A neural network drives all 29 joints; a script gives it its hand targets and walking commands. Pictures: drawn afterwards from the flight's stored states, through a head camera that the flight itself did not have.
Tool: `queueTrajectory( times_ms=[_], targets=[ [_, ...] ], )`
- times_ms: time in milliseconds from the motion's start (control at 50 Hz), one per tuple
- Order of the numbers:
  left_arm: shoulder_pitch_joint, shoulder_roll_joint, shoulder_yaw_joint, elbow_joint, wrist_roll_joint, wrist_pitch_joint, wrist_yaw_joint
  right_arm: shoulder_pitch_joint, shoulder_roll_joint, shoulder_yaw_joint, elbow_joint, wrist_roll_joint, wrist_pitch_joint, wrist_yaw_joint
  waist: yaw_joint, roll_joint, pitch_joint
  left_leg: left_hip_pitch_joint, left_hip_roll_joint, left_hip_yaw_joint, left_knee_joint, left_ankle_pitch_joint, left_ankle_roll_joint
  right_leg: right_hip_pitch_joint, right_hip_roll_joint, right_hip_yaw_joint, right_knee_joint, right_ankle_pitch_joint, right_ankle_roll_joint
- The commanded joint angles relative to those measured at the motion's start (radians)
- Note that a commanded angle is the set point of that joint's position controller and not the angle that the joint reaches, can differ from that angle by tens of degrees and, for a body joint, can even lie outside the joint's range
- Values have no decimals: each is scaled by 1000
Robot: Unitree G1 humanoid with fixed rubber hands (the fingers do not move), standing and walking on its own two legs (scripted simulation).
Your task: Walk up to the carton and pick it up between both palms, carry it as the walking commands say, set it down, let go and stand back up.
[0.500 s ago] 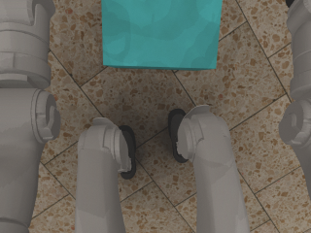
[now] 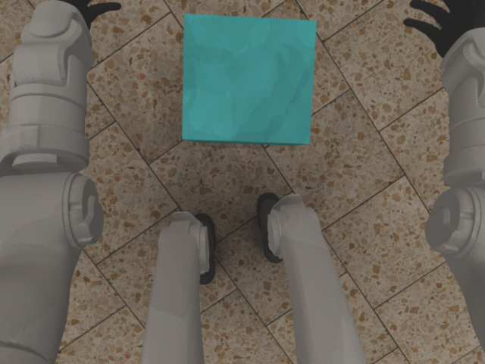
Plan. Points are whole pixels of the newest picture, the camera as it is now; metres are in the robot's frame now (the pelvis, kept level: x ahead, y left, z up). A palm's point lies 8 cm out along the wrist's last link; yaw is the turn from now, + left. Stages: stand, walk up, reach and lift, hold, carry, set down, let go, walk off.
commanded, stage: set down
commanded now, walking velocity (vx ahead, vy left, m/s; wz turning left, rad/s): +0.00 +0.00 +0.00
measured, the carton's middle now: (246, 89) +0.53 -0.07 -0.46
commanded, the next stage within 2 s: let go in 0.50 s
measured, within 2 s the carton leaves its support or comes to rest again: neither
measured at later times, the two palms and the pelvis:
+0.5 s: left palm out of the picture +0.57 +0.15 +0.02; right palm out of the picture +0.49 -0.31 +0.02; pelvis +0.02 +0.00 +0.11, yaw -1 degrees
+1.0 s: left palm out of the picture +0.41 +0.20 +0.09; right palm out of the picture +0.36 -0.28 +0.10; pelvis +0.07 +0.00 +0.18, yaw -1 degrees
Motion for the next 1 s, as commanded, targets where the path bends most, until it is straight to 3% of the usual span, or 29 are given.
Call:
queueTrajectory(
  times_ms=[0, 240, 340, 520, 620, 740, 980],
  targets=[
    [-246, 135, 26, -112, 10, -26, -6, -195, -177, -29, -116, -6, -25, 5, -42, 19, -1109, 400, -22, 11, -204, 214, -22, 887, 8, 28, -153, 471, 41],
    [-181, 97, 58, -87, 59, -63, -30, -135, -133, -42, -104, -36, -59, 13, -24, 0, -1065, 537, -13, 7, -445, 270, -29, 1118, 0, 50, -389, 550, 51],
    [-154, 57, 72, -35, 98, -86, -36, -112, -90, -55, -56, -78, -84, 15, -22, -4, -960, 572, -6, -2, -530, 269, -30, 1129, -3, 54, -473, 525, 55],
    [-47, 23, 89, -48, 149, -121, -7, -25, -66, -76, -58, -141, -129, 28, -18, -2, -995, 709, -6, -8, -611, 363, -41, 1224, 3, 48, -544, 576, 53],
    [196, -29, 53, -207, 167, -122, 44, 184, -89, -32, -172, -172, -143, 61, -2, 8, -1176, 896, -4, -18, -654, 552, -54, 1358, 4, 50, -559, 728, 41],
    [490, -80, 0, -384, 142, -133, 63, 461, -58, 53, -284, -149, -158, 82, 14, -37, -1026, 945, -2, -24, -738, 546, -49, 1485, -5, 66, -623, 788, 43],
    [951, -130, -29, -392, 123, -221, 30, 928, 72, 176, -326, -113, -228, 53, 43, -43, -584, 1144, 11, -37, -898, 422, -42, 1626, -21, 71, -807, 645, 47]
  ],
)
